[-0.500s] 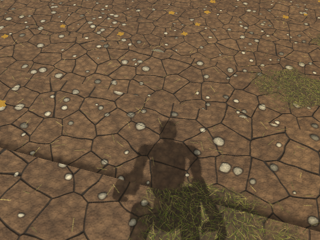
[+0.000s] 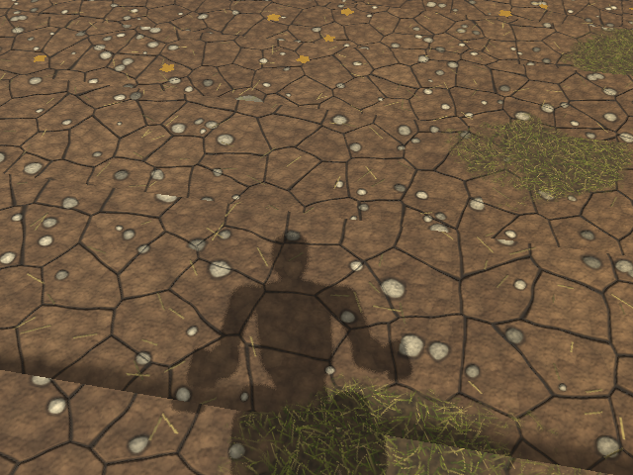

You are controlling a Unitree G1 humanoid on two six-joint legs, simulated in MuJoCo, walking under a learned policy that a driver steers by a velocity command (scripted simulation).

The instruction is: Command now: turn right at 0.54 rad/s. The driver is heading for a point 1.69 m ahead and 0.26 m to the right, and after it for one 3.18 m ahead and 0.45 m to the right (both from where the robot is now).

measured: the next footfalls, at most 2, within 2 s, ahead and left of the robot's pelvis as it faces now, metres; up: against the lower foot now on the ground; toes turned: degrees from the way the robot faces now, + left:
left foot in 0.12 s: +0.07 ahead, +0.12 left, +0.00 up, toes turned -6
right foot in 0.70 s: +0.06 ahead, -0.12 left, +0.00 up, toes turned -21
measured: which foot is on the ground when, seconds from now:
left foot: up 0.00-0.10, down 0.12-0.84, up 0.86-1.00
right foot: down 0.00-0.14, up 0.16-0.68, down 0.70-1.00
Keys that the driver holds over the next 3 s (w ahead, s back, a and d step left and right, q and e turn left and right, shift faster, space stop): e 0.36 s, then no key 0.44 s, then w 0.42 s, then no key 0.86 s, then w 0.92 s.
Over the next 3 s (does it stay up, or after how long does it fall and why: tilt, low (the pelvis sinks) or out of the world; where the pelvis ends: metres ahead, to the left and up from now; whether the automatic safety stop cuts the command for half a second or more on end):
stays up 0.80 -0.11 -0.17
